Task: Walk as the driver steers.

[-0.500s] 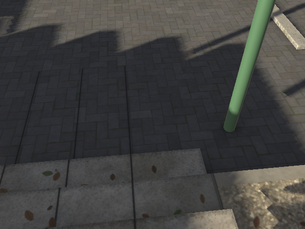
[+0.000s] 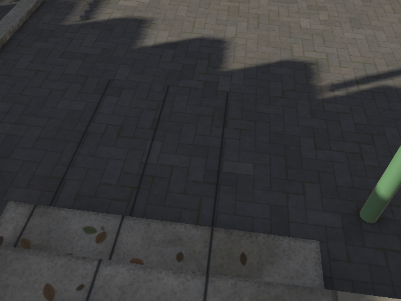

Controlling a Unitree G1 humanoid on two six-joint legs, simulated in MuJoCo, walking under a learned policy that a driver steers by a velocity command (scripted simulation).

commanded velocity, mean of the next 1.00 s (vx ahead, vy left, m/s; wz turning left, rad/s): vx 0.50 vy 0.00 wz -0.20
